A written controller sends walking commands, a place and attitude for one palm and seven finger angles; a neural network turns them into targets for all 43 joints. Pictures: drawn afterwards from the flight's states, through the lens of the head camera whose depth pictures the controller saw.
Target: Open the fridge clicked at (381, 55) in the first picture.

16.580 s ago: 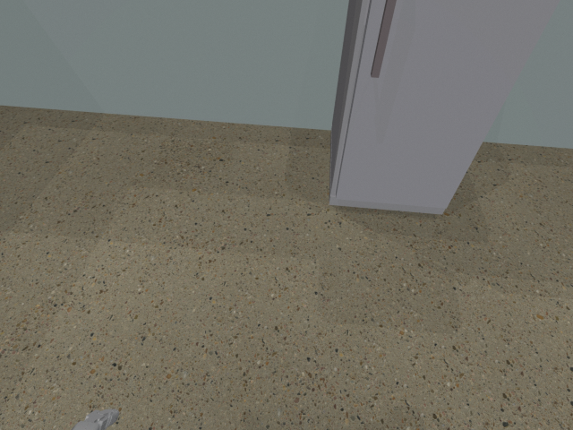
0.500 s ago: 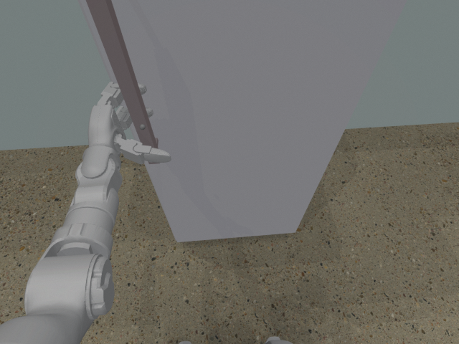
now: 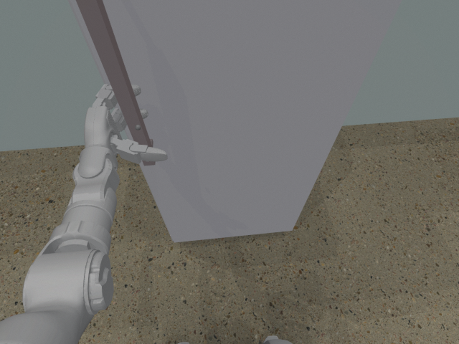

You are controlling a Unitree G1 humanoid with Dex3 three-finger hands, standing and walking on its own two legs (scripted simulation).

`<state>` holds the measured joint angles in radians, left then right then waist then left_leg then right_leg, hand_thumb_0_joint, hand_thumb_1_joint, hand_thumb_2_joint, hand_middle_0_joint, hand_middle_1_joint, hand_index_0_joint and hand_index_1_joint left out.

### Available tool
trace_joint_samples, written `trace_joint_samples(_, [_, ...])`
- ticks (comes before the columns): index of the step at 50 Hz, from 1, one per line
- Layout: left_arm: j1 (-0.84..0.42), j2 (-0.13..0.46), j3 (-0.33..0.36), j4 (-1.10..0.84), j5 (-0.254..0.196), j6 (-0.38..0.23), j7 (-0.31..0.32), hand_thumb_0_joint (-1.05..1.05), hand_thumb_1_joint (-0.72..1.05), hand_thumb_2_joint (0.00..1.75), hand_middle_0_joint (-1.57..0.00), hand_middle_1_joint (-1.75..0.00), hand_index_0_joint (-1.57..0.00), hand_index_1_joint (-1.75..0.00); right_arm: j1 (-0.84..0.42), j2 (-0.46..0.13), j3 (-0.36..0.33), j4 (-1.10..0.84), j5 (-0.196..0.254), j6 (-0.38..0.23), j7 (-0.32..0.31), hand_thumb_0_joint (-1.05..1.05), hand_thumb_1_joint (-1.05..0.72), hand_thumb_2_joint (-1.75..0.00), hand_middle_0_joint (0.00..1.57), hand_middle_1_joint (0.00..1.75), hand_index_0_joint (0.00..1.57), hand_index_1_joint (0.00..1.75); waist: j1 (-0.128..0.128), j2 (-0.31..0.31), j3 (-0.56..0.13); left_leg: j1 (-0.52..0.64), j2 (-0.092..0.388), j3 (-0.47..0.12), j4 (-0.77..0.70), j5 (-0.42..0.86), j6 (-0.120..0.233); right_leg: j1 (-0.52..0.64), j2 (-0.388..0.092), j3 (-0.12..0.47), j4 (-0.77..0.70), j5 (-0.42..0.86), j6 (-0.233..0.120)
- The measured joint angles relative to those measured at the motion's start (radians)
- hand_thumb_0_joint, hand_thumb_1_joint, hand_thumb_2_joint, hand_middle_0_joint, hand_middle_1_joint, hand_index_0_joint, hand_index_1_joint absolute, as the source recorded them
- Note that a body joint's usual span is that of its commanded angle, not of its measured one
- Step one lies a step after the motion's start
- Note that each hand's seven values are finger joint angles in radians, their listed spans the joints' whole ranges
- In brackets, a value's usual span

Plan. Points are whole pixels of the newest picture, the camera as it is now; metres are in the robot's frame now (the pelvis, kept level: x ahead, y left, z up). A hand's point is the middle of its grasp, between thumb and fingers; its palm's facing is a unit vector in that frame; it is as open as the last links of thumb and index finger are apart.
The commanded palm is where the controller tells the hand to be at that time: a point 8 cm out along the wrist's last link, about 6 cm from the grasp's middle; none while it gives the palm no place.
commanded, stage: slide the fingers in behind the handle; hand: left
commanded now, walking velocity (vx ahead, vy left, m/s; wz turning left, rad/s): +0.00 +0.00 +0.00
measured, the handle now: (121, 72) +0.52 +0.17 +0.19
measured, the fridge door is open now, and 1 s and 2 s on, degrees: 0 0 0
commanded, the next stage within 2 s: grip the handle and tug to test in 0.08 s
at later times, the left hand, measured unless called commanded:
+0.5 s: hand (134, 128) +0.47 +0.16 +0.11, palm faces +0.07 -1.00 -0.01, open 11.5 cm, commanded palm +0.44 +0.21 +0.11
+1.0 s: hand (143, 128) +0.47 +0.14 +0.11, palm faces +0.06 -1.00 +0.00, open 5.7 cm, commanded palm +0.43 +0.20 +0.11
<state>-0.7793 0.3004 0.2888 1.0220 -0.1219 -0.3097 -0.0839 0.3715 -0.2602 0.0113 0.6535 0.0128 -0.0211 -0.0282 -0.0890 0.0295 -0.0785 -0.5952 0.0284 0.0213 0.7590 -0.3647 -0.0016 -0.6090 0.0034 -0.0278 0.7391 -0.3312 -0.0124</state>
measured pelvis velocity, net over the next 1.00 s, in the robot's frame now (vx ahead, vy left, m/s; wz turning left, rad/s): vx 0.00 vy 0.00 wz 0.00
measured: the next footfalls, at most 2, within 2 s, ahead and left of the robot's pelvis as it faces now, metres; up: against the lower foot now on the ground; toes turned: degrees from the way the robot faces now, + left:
none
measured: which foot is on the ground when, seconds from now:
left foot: down 0.00-1.00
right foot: down 0.00-1.00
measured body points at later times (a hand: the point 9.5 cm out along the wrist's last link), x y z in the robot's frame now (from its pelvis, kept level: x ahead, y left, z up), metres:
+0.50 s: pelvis +0.00 +0.01 +0.00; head +0.07 +0.01 +0.44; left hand +0.46 +0.21 +0.11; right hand +0.07 -0.25 -0.12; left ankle +0.00 +0.12 -0.71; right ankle +0.02 -0.11 -0.71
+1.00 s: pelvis +0.00 +0.00 +0.00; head +0.06 +0.00 +0.45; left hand +0.46 +0.20 +0.11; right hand +0.06 -0.26 -0.12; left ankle +0.00 +0.12 -0.71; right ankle +0.02 -0.11 -0.71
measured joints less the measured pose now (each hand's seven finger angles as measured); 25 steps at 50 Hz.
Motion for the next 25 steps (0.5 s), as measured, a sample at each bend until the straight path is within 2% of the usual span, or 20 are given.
trace_joint_samples(7, [-0.002, 0.004, -0.015, -0.012, 0.016, -0.015, 0.003, -0.02, -0.50, 0.30, -0.30, -1.20, -0.30, -1.20, -0.012, 0.004, -0.001, -0.004, -0.001, -0.002, 0.002, 0.01, -0.91, -0.90, 0.20, 0.30, 0.20, 0.30, 0.000, -0.007, 0.003, -0.007, -0.002, -0.004, 0.011, -0.007, 0.003, -0.002, -0.002, -0.004, 0.004, -0.005, 0.003])
trace_joint_samples(14, [0.025, -0.013, -0.026, -0.046, -0.004, 0.005, -0.001, -0.02, -0.47, 0.31, -0.30, -1.20, -0.30, -1.21, -0.014, 0.003, -0.004, -0.006, 0.001, 0.002, 0.005, 0.01, -0.91, -0.90, 0.20, 0.30, 0.20, 0.30, 0.009, -0.002, -0.008, 0.001, -0.005, -0.001, 0.008, -0.012, 0.007, 0.007, -0.005, 0.000, -0.002, -0.007, 0.008])
trace_joint_samples(19, [0.028, -0.022, -0.029, -0.052, 0.003, 0.015, 0.009, -0.02, -0.35, 0.36, -0.32, -1.22, -0.32, -1.22, -0.021, 0.007, -0.001, -0.008, 0.000, 0.005, 0.006, 0.00, -0.91, -0.90, 0.20, 0.30, 0.20, 0.30, 0.010, -0.003, -0.007, 0.003, -0.007, -0.002, 0.010, -0.015, 0.009, 0.011, -0.007, -0.001, -0.002, -0.009, 0.010])
trace_joint_samples(25, [0.016, -0.018, -0.035, -0.044, 0.010, 0.008, 0.019, -0.01, -0.13, 0.46, -0.34, -1.25, -0.34, -1.25, -0.026, 0.011, 0.002, -0.008, -0.002, 0.002, 0.006, 0.00, -0.91, -0.90, 0.20, 0.30, 0.20, 0.30, 0.008, -0.005, -0.001, -0.003, -0.009, -0.004, 0.016, -0.015, 0.010, 0.006, -0.008, -0.003, 0.003, -0.010, 0.011])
